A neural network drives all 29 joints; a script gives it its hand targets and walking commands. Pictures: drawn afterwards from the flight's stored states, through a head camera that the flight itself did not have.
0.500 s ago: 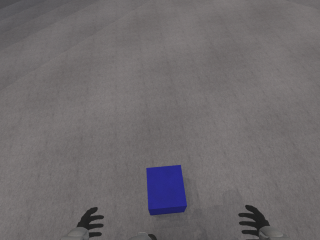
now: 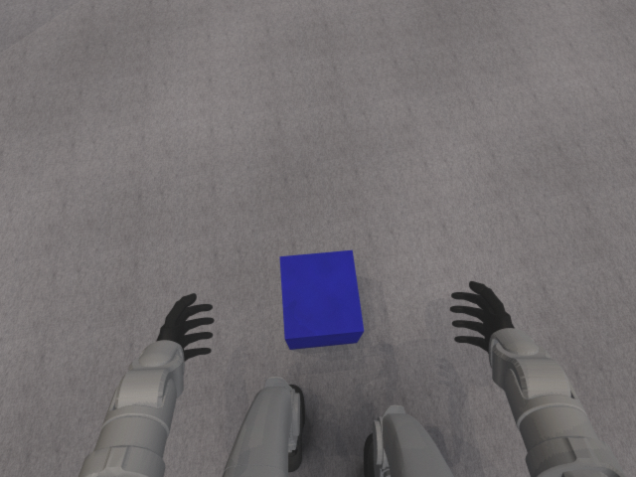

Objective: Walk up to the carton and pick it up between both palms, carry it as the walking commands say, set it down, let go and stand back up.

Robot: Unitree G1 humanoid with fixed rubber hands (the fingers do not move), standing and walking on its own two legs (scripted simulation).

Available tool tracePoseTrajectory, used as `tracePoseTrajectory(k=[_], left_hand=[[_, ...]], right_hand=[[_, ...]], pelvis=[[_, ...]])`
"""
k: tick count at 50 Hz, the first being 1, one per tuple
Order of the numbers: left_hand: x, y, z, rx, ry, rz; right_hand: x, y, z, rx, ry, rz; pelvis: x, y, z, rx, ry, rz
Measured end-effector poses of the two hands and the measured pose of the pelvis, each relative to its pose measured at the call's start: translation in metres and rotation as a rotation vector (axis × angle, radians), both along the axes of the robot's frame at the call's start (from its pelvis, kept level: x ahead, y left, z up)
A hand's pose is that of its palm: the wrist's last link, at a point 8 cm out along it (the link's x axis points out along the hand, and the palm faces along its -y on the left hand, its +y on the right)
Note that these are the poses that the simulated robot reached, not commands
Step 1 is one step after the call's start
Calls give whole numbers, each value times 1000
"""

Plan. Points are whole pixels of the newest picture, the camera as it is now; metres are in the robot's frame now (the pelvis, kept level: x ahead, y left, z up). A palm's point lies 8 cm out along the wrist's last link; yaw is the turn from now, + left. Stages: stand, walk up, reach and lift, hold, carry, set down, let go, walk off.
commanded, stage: reach and lift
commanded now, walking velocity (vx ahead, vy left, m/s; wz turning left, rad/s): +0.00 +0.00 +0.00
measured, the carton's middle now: (320, 301) +0.47 +0.04 -0.60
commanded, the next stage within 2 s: none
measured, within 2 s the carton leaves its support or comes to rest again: neither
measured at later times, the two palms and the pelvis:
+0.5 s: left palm (198, 265) +0.40 +0.23 -0.14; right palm (442, 240) +0.45 -0.15 -0.12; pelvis -0.01 +0.01 -0.03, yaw -2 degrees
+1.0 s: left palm (213, 233) +0.47 +0.23 -0.17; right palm (425, 225) +0.50 -0.14 -0.17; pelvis +0.00 +0.00 -0.05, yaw -4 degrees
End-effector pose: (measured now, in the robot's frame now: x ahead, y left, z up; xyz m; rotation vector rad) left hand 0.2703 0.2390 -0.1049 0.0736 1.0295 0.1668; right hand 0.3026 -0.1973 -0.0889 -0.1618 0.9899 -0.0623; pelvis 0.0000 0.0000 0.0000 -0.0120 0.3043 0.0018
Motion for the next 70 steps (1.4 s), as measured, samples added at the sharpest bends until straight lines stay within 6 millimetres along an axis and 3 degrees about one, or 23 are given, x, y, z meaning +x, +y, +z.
tracePoseTrajectory(k=[22,38,46,52,70], left_hand=[[116,-5,-28,2,-260,92],[190,-3,-37,9,-389,85],[204,-7,-47,12,-396,63],[198,-10,-74,3,-364,66],[196,-6,-197,7,-365,79]], right_hand=[[136,47,-26,33,-220,44],[203,61,-46,70,-353,33],[207,63,-65,68,-355,33],[199,62,-93,64,-327,34],[198,68,-213,68,-336,33]], pelvis=[[-12,8,-29,-21,249,-16],[-11,6,-43,-16,454,-38],[-6,5,-47,-12,504,-43],[-5,3,-60,-9,535,-45],[-24,-4,-168,-11,566,-47]])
